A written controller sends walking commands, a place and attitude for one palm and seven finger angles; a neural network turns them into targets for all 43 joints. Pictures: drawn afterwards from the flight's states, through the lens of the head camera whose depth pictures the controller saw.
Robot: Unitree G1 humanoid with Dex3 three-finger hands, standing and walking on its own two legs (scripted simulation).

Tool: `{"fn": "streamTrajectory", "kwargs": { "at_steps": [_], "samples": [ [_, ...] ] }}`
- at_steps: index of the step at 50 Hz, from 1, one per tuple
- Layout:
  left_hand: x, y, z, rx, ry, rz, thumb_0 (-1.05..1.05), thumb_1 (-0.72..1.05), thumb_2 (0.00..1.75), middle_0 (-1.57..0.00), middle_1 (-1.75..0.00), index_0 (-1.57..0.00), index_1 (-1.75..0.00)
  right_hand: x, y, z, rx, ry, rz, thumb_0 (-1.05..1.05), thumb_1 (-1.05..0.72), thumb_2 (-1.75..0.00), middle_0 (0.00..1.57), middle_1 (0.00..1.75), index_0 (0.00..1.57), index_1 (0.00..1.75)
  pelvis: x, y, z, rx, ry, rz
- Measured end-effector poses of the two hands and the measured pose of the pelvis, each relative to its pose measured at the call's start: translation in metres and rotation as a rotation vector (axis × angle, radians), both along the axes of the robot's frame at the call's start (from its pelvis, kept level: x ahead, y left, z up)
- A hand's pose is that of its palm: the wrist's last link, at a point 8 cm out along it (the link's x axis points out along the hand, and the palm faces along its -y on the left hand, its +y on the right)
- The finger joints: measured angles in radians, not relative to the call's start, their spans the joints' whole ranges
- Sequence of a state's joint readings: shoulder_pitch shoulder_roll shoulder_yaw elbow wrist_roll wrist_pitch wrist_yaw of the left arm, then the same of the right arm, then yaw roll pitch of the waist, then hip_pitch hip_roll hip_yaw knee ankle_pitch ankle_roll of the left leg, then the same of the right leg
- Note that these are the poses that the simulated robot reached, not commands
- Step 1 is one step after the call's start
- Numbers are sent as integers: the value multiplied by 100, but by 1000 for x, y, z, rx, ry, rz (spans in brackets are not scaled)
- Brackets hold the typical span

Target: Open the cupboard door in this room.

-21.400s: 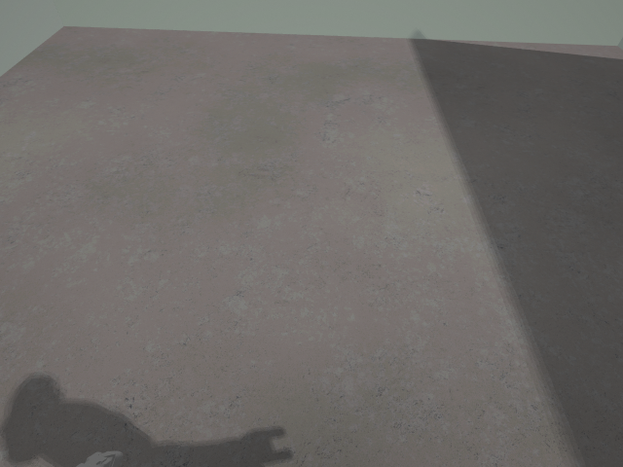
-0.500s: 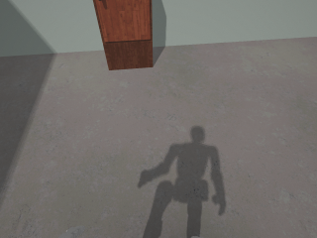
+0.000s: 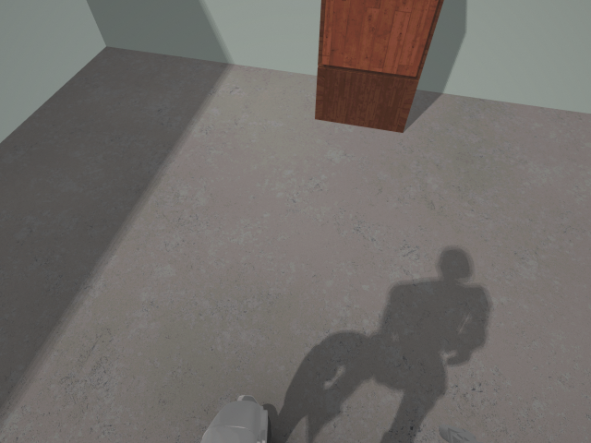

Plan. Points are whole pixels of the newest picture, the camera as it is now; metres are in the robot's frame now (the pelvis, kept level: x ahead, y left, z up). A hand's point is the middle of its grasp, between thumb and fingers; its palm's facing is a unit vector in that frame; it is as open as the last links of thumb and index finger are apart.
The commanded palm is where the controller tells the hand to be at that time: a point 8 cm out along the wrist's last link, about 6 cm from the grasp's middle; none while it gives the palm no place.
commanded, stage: turn or walk to find it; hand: left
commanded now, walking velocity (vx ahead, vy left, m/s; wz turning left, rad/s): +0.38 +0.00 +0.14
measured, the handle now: out of the picture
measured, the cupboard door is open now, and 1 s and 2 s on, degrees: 0 0 0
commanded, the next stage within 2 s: stand and wait in 0.68 s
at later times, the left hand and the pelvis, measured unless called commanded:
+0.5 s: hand (215, 293) +0.36 +0.20 -0.14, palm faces -0.01 -0.98 -0.21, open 7.4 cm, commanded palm none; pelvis +0.22 +0.01 +0.00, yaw +1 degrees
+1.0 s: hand (236, 301) +0.36 +0.16 -0.18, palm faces +0.15 -0.97 -0.17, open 7.3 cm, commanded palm none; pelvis +0.43 +0.00 +0.00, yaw +4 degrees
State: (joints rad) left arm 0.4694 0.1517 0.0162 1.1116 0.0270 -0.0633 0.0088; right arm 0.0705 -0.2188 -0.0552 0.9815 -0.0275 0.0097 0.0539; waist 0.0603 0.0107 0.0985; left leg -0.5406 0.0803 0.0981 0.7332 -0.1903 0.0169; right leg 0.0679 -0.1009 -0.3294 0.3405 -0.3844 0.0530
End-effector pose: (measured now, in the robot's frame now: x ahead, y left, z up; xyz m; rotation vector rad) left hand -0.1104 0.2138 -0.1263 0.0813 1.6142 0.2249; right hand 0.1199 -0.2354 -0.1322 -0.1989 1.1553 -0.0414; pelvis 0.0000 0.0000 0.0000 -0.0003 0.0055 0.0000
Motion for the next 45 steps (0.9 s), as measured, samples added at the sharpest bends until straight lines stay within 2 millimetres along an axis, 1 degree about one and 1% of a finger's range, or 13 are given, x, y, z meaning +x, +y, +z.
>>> {"fn": "streamTrajectory", "kwargs": {
  "at_steps": [3,6,8,11,17,24,27,29,31,33,36,39,45],
  "samples": [
    [2,4,-11,-38,90,42,0,91,90,-20,-30,-20,-30,59,25,-6,-6,-79,48,1,-91,-90,19,30,20,30,34,16,-14,-6,-1,7],
    [32,16,-19,-53,99,48,0,90,90,-20,-30,-20,-30,89,43,-5,-5,-126,42,0,-91,-90,19,30,20,30,59,28,-17,-1,-16,10],
    [72,26,-21,-46,40,31,0,90,90,-20,-30,-20,-30,94,48,-1,-4,-114,21,0,-90,-90,20,30,20,30,75,32,-11,1,-24,6],
    [148,41,-20,-25,-102,-8,1,90,90,-20,-30,-20,-30,88,51,4,-5,-66,-24,0,-91,-90,20,30,20,30,98,35,-1,4,-30,17],
    [298,53,-6,10,-373,-83,0,91,90,-20,-30,-20,-30,82,24,10,-55,23,-108,-3,-94,-90,20,30,20,30,148,33,8,24,-24,25],
    [441,37,13,34,-529,-187,0,91,90,-19,-30,-19,-30,68,8,-5,-33,206,-188,-1,-92,-90,20,30,20,30,213,14,4,39,-14,24],
    [493,21,13,45,-560,-230,0,91,90,-19,-30,-20,-30,69,2,-16,-8,295,-217,0,-91,-90,20,30,20,30,247,-1,-4,39,-10,25],
    [518,11,9,57,-592,-238,0,91,90,-20,-30,-20,-30,75,-4,-25,10,356,-217,0,-91,-90,20,30,20,30,267,-13,-12,30,-14,34],
    [526,2,8,59,-595,-219,0,91,90,-20,-30,-20,-30,91,-9,-26,21,386,-205,0,-91,-90,20,30,20,30,283,-21,-11,27,-25,47],
    [522,-4,8,58,-557,-184,0,90,90,-20,-30,-20,-30,119,-15,-24,23,374,-185,1,-91,-90,20,30,20,30,298,-25,-6,26,-34,53],
    [504,-9,7,60,-454,-127,-1,91,90,-20,-30,-20,-30,174,-22,-19,24,306,-154,1,-91,-90,20,30,20,30,322,-29,2,23,-32,56],
    [488,-3,8,85,-357,-82,-2,94,90,-20,-30,-20,-30,233,-24,-12,23,220,-122,1,-91,-90,20,30,20,30,346,-31,8,18,-23,63],
    [465,-3,-1,45,-195,-18,-1,93,90,-20,-30,-20,-30,338,-11,-4,8,93,-46,0,-91,-90,19,30,20,30,389,-20,9,0,-19,71]
  ]
}}
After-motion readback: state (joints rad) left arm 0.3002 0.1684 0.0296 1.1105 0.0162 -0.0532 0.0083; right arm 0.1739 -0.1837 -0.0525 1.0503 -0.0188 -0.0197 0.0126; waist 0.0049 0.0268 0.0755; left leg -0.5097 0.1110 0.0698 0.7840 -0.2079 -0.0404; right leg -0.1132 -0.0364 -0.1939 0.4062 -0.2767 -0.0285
